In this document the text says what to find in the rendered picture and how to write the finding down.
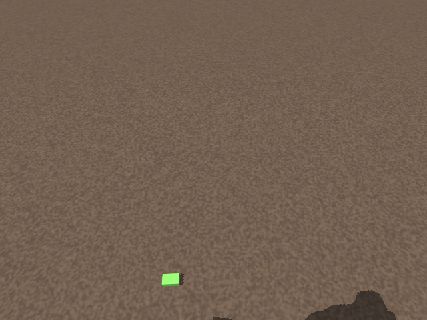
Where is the small box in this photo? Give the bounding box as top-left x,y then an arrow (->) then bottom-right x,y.
162,273 -> 180,287

